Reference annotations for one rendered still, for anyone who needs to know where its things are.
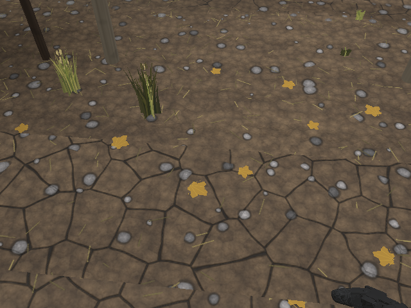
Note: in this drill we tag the robot right hand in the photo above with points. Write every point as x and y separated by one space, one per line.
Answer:
367 297

